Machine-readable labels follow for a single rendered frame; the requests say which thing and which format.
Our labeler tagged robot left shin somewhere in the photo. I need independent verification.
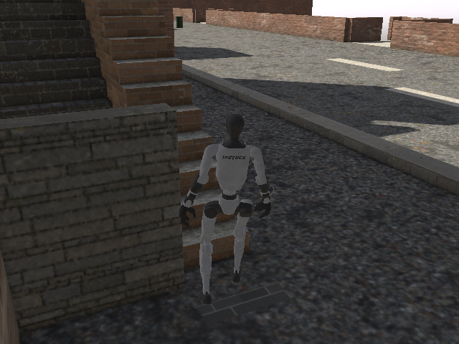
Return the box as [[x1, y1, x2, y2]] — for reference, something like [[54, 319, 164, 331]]
[[199, 244, 212, 295]]

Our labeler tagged robot right hand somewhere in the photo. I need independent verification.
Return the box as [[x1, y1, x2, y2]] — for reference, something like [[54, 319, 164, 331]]
[[254, 201, 271, 218]]

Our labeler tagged right robot thigh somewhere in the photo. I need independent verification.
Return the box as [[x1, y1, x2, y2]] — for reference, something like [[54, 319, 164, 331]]
[[234, 199, 252, 239]]

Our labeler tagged robot left hand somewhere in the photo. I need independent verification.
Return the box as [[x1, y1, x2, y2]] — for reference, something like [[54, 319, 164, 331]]
[[179, 204, 196, 226]]

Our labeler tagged robot left upper arm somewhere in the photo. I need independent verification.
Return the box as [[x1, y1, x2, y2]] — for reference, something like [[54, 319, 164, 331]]
[[197, 144, 219, 184]]

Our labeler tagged left robot forearm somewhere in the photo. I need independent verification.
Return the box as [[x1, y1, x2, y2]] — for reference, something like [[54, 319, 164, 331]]
[[183, 172, 202, 208]]

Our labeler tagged right robot forearm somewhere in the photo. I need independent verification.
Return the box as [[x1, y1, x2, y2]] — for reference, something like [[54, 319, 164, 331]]
[[259, 174, 270, 204]]

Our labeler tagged robot right upper arm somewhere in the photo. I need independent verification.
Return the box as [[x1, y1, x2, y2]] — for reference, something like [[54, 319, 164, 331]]
[[248, 145, 267, 185]]

